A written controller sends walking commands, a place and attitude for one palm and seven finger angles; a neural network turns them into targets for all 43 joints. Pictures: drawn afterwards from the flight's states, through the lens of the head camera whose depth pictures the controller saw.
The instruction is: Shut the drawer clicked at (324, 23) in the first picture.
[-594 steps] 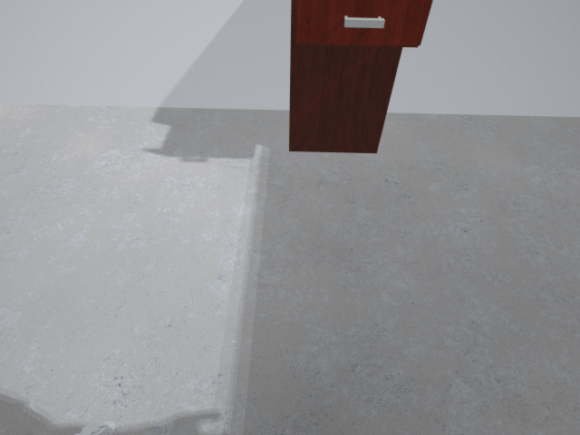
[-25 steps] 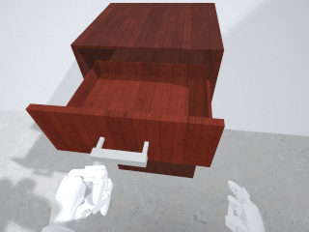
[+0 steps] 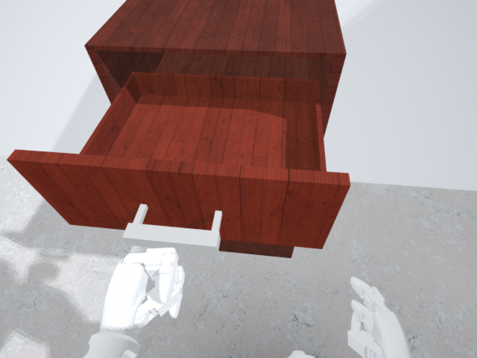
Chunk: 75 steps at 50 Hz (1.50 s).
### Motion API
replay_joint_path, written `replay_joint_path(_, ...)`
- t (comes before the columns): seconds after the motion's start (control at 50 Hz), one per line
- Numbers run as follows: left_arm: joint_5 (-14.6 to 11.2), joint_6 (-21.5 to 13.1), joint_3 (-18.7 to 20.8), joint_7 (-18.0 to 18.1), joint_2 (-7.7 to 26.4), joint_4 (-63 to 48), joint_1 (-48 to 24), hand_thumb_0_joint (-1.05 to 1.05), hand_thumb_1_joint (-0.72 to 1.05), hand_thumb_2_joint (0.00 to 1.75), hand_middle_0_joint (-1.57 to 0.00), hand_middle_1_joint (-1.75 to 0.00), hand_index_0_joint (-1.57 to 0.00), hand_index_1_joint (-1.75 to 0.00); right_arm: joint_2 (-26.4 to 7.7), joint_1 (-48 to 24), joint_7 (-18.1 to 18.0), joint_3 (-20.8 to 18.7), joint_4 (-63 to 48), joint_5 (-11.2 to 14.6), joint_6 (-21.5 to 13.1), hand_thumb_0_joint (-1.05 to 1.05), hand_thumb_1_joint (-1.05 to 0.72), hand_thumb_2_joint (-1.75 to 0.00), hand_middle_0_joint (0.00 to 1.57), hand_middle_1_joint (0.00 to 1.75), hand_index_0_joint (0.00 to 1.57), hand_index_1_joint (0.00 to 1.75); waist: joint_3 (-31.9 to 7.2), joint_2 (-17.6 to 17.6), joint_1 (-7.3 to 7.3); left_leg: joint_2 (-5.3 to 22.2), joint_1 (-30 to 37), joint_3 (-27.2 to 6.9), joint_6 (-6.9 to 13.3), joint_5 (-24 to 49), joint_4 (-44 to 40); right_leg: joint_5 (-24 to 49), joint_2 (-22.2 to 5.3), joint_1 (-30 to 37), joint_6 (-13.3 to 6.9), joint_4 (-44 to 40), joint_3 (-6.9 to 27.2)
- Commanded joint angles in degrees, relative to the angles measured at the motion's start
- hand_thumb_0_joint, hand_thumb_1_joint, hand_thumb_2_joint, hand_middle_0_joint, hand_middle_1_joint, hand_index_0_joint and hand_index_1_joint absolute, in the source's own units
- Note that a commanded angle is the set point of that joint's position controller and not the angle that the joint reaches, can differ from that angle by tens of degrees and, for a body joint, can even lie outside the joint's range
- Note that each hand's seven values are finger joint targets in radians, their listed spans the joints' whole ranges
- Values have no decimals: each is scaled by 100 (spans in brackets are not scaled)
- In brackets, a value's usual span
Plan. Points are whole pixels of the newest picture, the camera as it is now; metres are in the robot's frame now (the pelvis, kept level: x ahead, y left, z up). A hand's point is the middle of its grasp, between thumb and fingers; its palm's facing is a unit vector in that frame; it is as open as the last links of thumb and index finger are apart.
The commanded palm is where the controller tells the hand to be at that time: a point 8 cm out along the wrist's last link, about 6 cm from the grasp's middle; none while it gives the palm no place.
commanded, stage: bring the fist close to the handle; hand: left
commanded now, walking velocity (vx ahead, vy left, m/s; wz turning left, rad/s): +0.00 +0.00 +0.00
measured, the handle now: (176, 225) +0.30 +0.11 +0.10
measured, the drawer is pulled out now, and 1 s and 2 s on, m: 0.30 0.27 0.14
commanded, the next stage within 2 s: push the drawer shut in 0.36 s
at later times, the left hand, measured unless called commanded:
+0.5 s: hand (175, 293) +0.20 +0.09 +0.10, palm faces -0.08 -1.00 -0.03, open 3.3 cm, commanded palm +0.18 +0.14 +0.10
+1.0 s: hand (184, 262) +0.24 +0.09 +0.09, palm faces -0.11 -0.99 -0.04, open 3.1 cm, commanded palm +0.24 +0.13 +0.10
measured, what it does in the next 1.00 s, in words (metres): stands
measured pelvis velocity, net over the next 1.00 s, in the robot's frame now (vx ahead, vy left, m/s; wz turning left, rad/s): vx -0.01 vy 0.01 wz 0.02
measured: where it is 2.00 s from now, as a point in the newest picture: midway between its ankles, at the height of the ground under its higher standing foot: outside the picture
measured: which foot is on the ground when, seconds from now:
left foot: down 0.00-1.00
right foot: down 0.00-1.00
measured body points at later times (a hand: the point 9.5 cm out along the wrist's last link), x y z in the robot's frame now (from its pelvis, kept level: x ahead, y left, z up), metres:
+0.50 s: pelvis +0.00 +0.00 -0.01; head +0.04 -0.02 +0.44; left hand +0.20 +0.15 +0.10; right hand +0.18 -0.22 -0.07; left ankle -0.05 +0.12 -0.68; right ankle +0.02 -0.12 -0.68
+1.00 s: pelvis -0.01 +0.01 +0.00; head +0.04 -0.01 +0.45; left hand +0.24 +0.14 +0.10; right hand +0.17 -0.21 -0.08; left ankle -0.05 +0.12 -0.68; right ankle +0.02 -0.12 -0.68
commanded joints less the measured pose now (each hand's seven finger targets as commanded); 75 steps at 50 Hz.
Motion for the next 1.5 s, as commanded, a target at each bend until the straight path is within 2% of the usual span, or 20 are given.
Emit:
replay_joint_path(0.0, -90, -514, 373, 56, 389, -1414, -85, 0, 90, 90, -140, -160, -140, -160, -516, -345, -37, -266, -1028, 38, -295, 0, -90, -90, 20, 30, 20, 30, -1026, -429, -2, -63, -313, 166, 142, 2131, -749, 1712, 48, 1421, -110, -665, -29)
replay_joint_path(0.06, -109, -553, 206, 51, 246, -1555, 29, 0, 90, 90, -140, -160, -140, -160, -491, -327, -15, -253, -1060, 58, -274, 0, -90, -90, 20, 30, 20, 30, -1017, -279, -30, -35, -267, 164, 133, 2311, -746, 1877, 42, 1377, -110, -615, -77)
replay_joint_path(0.12, -83, -502, 4, 60, 97, -1486, 50, 0, 90, 90, -140, -160, -140, -160, -506, -309, -10, -256, -1076, 51, -260, 0, -90, -90, 20, 30, 20, 30, -865, -464, -96, -15, -309, 131, 147, 2247, -738, 1758, 57, 1238, -87, -620, -122)
replay_joint_path(0.2, -20, -431, 159, 74, 275, -1416, 189, 0, 90, 90, -140, -160, -140, -160, -527, -343, -28, -279, -1102, 49, -179, 0, -90, -90, 20, 30, 20, 30, -804, -562, -52, -49, -444, 152, 148, 2056, -725, 1636, 51, 1273, -100, -639, -73)
replay_joint_path(0.44, -41, -484, 7, 125, 167, -1584, 92, 0, 90, 90, -140, -160, -140, -160, -513, -314, -48, -241, -1181, 48, -142, 0, -90, -90, 20, 30, 20, 30, -849, -407, -107, -39, -423, 128, 158, 1941, -653, 1430, 46, 1096, -88, -608, -80)
replay_joint_path(0.5, -19, -429, 132, 156, 325, -1452, -277, 0, 90, 90, -140, -160, -140, -160, -562, -335, -69, -229, -1135, 35, -124, 0, -90, -90, 20, 30, 20, 30, -762, -482, -151, -52, -521, 110, 156, 1776, -649, 1250, 39, 1064, -90, -663, -35)
replay_joint_path(0.68, -62, -265, 53, 223, 156, -1259, -954, 0, 90, 90, -140, -160, -140, -160, -576, -337, -77, -190, -1092, 25, -85, 0, -90, -90, 20, 30, 20, 30, -948, -372, -167, -40, -310, 84, 136, 1946, -758, 1427, 21, 1123, -84, -684, -86)
replay_joint_path(0.7, -58, -244, 171, 262, 284, -1168, -1088, 0, 90, 90, -140, -160, -140, -160, -594, -327, -92, -194, -1050, 26, -76, 0, -90, -90, 20, 30, 20, 30, -890, -491, -203, -28, -355, 78, 139, 1891, -749, 1367, 31, 1107, -80, -709, -87)
replay_joint_path(0.78, -6, -227, 0, 327, 132, -999, -1714, 0, 90, 90, -140, -160, -140, -160, -606, -371, -100, -161, -952, 20, -73, 0, -90, -90, 20, 30, 20, 30, -762, -315, -261, -24, -284, 15, 121, 1755, -834, 1137, 29, 931, -91, -719, -127)
replay_joint_path(0.86, 51, -166, -78, 379, 100, -809, -2193, 0, 90, 90, -140, -160, -140, -160, -617, -380, -95, -159, -854, 22, -61, 0, -90, -90, 20, 30, 20, 30, -924, -220, -272, -17, -133, -24, 112, 1849, -887, 1188, 20, 951, -105, -709, -151)
replay_joint_path(1.0, 99, -17, -67, 456, 138, -204, -3231, 0, 90, 90, -140, -160, -140, -160, -660, -465, -111, -146, -671, 15, 24, 0, -90, -90, 20, 30, 20, 30, -1007, -439, -294, -16, -44, -68, 124, 1695, -1041, 1012, 6, 1030, -108, -835, -139)
replay_joint_path(1.04, 80, 21, -215, 450, -83, -109, -3328, 0, 90, 90, -140, -160, -140, -160, -607, -503, -90, -136, -673, 24, 50, 0, -90, -90, 20, 30, 20, 30, -1074, -288, -264, -21, 57, -42, 114, 1800, -1088, 1145, -5, 1083, -112, -850, -142)
replay_joint_path(1.1, 52, 68, -75, 479, 16, 199, -3576, 0, 90, 90, -140, -160, -140, -160, -645, -498, -92, -141, -582, 15, 92, 0, -90, -90, 20, 30, 20, 30, -1081, -470, -279, -15, 53, -41, 107, 1847, -1125, 1244, -2, 1181, -112, -894, -132)
replay_joint_path(1.18, 33, 75, -126, 512, -163, 474, -3870, 0, 90, 90, -140, -160, -140, -160, -610, -510, -65, -138, -544, 13, 135, 0, -90, -90, 20, 30, 20, 30, -1052, -497, -259, -7, 115, -17, 95, 1926, -1186, 1360, 1, 1220, -112, -922, -140)
replay_joint_path(1.2, 42, 73, 11, 533, 1, 575, -3970, 0, 90, 90, -140, -160, -140, -160, -639, -490, -71, -152, -489, 4, 148, 0, -90, -90, 20, 30, 20, 30, -1065, -550, -277, -5, 89, -1, 104, 1969, -1178, 1434, -6, 1289, -111, -952, -110)
replay_joint_path(1.26, 30, 45, 116, 537, -8, 743, -4110, 0, 90, 90, -140, -160, -140, -160, -617, -494, -58, -156, -467, -1, 194, 0, -90, -90, 20, 30, 20, 30, -1150, -477, -223, -14, 137, 36, 82, 2045, -1233, 1557, -12, 1390, -117, -961, -104)
replay_joint_path(1.3, 22, 40, 253, 542, 144, 987, -4352, 0, 90, 90, -140, -160, -140, -160, -657, -479, -79, -169, -378, -5, 222, 0, -90, -90, 20, 30, 20, 30, -1053, -737, -288, -5, 63, 55, 112, 1964, -1215, 1537, -14, 1417, -94, -1053, -63)
replay_joint_path(1.36, -29, 7, 323, 502, 124, 1101, -4653, 0, 90, 90, -140, -160, -140, -160, -635, -483, -82, -158, -323, 10, 258, 0, -90, -90, 20, 30, 20, 30, -1160, -415, -281, -28, 165, 100, 90, 2032, -1267, 1654, -20, 1483, -110, -1068, -45)
replay_joint_path(1.4, -58, 1, 556, 509, 325, 1359, -4762, 0, 90, 90, -140, -160, -140, -160, -672, -455, -103, -183, -233, -10, 279, 0, -90, -90, 20, 30, 20, 30, -1191, -659, -298, -17, 90, 112, 104, 2066, -1256, 1737, -23, 1621, -92, -1117, -13)
replay_joint_path(1.48, -128, -57, 488, 437, 169, 1522, -5145, 0, 90, 90, -140, -160, -140, -160, -644, -395, -96, -194, -147, 16, 294, 0, -90, -90, 20, 30, 20, 30, -1320, -433, -340, -23, 248, 139, 76, 2208, -1301, 1950, -19, 1636, -101, -1129, -25)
